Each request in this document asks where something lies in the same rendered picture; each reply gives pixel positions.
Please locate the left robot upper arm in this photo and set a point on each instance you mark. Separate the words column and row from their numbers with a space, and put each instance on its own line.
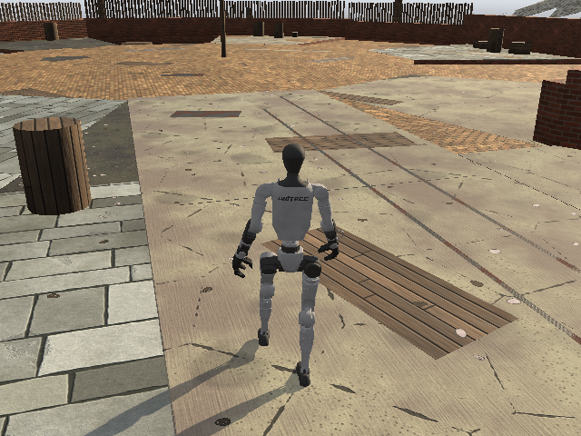
column 263, row 191

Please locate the robot left hand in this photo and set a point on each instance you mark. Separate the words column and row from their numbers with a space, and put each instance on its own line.
column 236, row 264

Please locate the right robot forearm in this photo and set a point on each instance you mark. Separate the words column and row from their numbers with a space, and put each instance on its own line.
column 332, row 237

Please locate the robot thigh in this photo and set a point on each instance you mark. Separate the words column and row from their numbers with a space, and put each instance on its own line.
column 310, row 282
column 269, row 263

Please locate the robot right hand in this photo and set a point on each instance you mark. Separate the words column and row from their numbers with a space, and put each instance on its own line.
column 326, row 247

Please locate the right robot upper arm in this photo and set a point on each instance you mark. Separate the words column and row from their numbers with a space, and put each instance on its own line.
column 320, row 192

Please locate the left robot thigh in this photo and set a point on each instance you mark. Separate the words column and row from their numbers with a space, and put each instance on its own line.
column 269, row 263

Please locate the left robot forearm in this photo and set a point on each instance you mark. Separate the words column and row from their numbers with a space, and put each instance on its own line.
column 246, row 242

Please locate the right robot thigh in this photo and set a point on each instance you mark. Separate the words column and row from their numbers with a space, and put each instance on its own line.
column 310, row 282

